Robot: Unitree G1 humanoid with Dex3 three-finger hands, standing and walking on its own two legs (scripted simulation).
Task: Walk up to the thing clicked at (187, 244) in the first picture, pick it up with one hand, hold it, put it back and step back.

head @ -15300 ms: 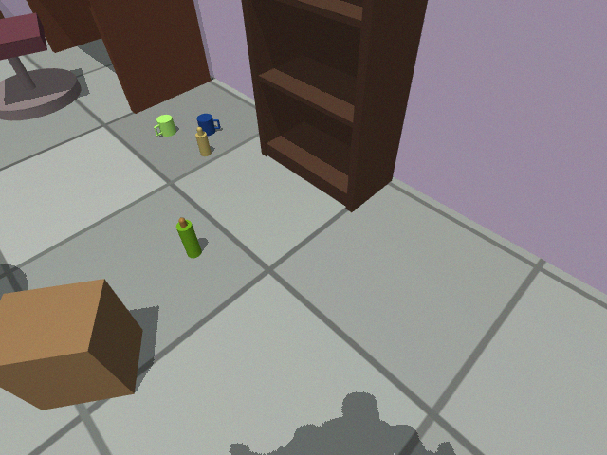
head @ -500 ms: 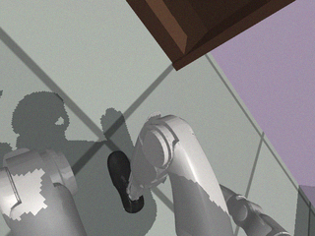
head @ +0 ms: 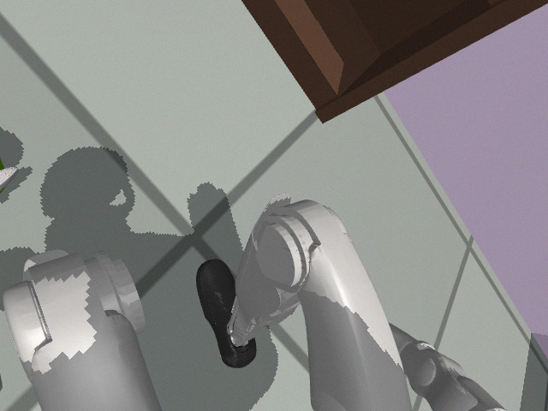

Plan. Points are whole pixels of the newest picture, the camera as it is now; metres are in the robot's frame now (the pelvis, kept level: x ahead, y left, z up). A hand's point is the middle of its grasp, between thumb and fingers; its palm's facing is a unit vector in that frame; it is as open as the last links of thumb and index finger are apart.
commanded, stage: settle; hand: left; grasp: from the side
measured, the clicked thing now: out of the picture +0.45 +0.24 -0.19
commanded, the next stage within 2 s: lift in 1.50 s
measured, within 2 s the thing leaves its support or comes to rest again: leaves its support in 0.02 s
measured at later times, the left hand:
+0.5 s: hand out of the picture +0.44 +0.28 -0.06, palm faces +0.19 -0.98 -0.09, open 9.4 cm
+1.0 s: hand out of the picture +0.47 +0.27 +0.01, palm faces +0.21 -0.97 -0.08, open 9.4 cm
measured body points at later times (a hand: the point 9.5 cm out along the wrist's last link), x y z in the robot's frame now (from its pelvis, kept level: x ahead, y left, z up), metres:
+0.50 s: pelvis +0.00 +0.00 +0.03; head +0.20 +0.14 +0.40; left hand +0.42 +0.33 -0.05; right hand +0.15 -0.25 -0.05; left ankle +0.08 +0.11 -0.27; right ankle +0.16 -0.12 -0.27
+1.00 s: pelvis +0.03 -0.01 +0.06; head +0.24 +0.08 +0.44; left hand +0.45 +0.33 +0.01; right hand +0.18 -0.26 -0.06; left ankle +0.08 +0.11 -0.27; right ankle +0.16 -0.12 -0.27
